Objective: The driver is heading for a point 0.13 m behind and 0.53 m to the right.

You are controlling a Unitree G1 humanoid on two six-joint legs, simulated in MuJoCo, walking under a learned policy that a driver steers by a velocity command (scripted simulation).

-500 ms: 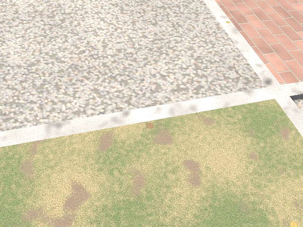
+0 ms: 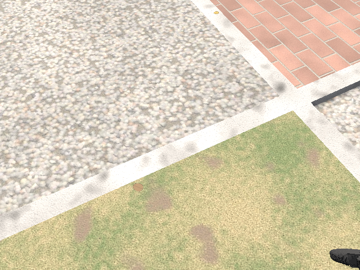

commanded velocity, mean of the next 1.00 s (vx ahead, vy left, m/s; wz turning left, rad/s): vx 0.26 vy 0.00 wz -0.60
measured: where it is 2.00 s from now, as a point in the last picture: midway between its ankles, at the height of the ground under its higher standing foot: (290, 235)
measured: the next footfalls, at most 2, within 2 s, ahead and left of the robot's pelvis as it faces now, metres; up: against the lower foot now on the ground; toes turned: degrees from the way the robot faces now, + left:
left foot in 0.16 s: +0.26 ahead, +0.11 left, +0.00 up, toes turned -11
right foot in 0.62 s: +0.12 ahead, -0.11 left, +0.00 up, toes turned -25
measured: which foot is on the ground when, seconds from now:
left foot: up 0.00-0.14, down 0.16-0.60, up 0.62-1.00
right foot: down 0.00-0.18, up 0.20-0.60, down 0.62-1.00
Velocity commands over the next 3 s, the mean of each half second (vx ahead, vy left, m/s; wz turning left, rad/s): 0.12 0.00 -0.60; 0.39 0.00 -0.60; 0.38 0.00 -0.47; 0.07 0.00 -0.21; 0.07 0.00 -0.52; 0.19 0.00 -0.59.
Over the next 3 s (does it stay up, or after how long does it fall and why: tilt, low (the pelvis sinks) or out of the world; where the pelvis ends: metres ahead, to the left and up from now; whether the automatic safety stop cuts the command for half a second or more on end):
stays up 0.55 -0.48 -0.02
